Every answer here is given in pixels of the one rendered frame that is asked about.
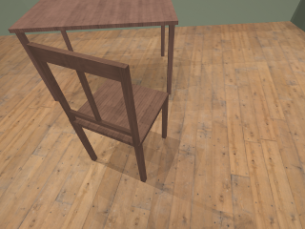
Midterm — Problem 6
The table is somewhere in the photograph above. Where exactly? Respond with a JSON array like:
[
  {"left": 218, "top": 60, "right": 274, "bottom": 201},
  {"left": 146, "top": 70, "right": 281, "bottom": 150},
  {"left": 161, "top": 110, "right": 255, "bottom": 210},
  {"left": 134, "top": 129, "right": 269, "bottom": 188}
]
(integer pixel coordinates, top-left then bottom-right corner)
[{"left": 8, "top": 0, "right": 178, "bottom": 101}]

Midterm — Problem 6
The chair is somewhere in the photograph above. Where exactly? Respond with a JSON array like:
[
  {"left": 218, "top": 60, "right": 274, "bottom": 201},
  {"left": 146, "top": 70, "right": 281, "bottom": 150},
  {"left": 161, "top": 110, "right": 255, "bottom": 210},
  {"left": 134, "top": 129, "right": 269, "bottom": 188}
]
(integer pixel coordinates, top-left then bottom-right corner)
[{"left": 27, "top": 42, "right": 169, "bottom": 182}]

